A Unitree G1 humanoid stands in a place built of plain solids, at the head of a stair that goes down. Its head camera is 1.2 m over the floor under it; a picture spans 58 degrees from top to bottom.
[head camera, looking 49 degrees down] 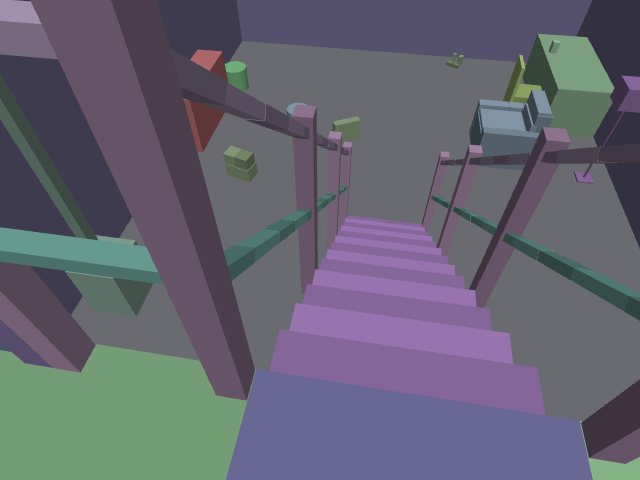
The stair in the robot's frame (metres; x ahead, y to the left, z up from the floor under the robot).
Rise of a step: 0.20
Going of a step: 0.24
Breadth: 0.90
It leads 9 degrees to the right of straight ahead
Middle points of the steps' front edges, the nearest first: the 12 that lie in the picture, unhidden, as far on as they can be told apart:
0.47 -0.26 0.00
0.71 -0.30 -0.20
0.95 -0.34 -0.39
1.19 -0.38 -0.59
1.43 -0.42 -0.79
1.68 -0.46 -0.99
1.92 -0.50 -1.19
2.16 -0.54 -1.38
2.40 -0.58 -1.58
2.64 -0.62 -1.78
2.88 -0.66 -1.98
3.12 -0.69 -2.18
